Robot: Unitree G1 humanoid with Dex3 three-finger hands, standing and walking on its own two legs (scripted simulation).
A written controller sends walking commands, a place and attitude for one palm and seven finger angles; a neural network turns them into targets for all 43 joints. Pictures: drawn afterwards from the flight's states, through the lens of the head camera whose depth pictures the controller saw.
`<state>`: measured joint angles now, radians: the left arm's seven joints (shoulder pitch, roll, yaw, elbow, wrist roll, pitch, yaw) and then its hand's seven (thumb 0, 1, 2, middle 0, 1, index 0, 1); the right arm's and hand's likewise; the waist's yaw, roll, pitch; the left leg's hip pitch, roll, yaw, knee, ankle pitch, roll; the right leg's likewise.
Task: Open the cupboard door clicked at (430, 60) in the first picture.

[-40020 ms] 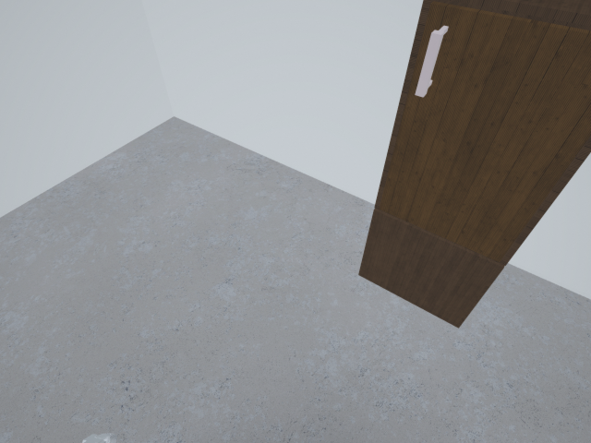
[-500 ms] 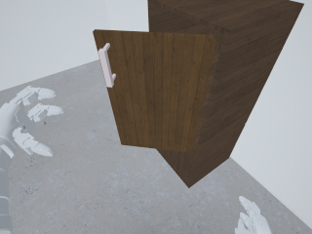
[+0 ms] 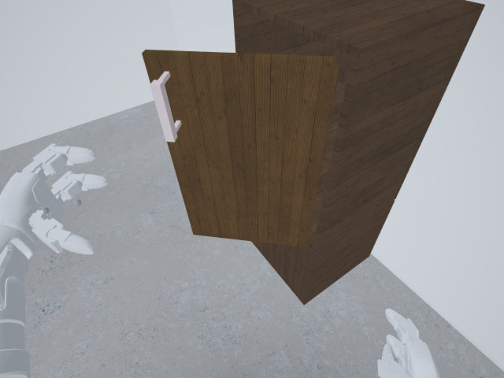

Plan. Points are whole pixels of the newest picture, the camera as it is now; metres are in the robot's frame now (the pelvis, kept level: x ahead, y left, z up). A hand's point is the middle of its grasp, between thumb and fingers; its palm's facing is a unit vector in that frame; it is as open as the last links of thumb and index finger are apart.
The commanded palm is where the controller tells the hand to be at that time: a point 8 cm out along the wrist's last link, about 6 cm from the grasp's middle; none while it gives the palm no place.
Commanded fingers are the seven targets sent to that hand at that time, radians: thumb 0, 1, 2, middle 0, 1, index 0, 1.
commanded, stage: move the hooked fingers beside the handle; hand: left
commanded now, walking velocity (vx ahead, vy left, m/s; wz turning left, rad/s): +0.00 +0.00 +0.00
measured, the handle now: (168, 107) +0.58 +0.23 +0.15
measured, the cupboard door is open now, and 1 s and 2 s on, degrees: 47 47 47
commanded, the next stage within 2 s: none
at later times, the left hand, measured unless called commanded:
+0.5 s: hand (96, 168) +0.37 +0.28 +0.16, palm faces +0.01 -1.00 -0.02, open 14.0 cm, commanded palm +0.35 +0.33 +0.17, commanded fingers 0.00 -0.50 0.30 -0.30 -1.20 -0.30 -1.20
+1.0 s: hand (113, 139) +0.44 +0.29 +0.16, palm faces -0.03 -1.00 +0.00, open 14.0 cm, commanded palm +0.43 +0.34 +0.16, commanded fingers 0.00 -0.50 0.30 -0.30 -1.20 -0.30 -1.20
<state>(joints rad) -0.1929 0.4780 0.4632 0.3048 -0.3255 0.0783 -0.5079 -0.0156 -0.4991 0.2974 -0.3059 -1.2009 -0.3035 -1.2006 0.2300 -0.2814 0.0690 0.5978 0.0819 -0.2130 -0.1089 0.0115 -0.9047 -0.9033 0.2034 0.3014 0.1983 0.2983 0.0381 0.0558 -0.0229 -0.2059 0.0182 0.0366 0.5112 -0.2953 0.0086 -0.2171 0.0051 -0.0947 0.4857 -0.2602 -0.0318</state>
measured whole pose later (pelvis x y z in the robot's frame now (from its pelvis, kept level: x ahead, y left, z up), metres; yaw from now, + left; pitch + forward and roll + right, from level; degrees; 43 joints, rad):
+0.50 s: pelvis +0.00 +0.01 +0.00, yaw -1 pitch +3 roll +0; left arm -0.47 0.56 0.47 0.67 -0.26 0.01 -0.51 -0.02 -0.50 0.30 -0.31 -1.20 -0.30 -1.20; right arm 0.30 -0.31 0.06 0.62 0.08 -0.18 -0.11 0.01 -0.91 -0.90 0.20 0.30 0.20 0.30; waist -0.02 0.04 -0.04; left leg -0.28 0.01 0.06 0.53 -0.30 0.02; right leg -0.30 0.00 -0.07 0.51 -0.26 -0.02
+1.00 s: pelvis +0.01 +0.03 +0.00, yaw -2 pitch +8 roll -1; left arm -0.76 0.64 0.45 1.01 -0.20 -0.11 -0.51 -0.02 -0.50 0.30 -0.30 -1.20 -0.30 -1.20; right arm 0.37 -0.31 0.05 0.65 0.06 -0.11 -0.09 0.01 -0.91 -0.90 0.20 0.30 0.20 0.30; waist -0.07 0.02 -0.05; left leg -0.38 0.00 0.07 0.56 -0.32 0.04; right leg -0.39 -0.01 -0.06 0.51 -0.26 0.00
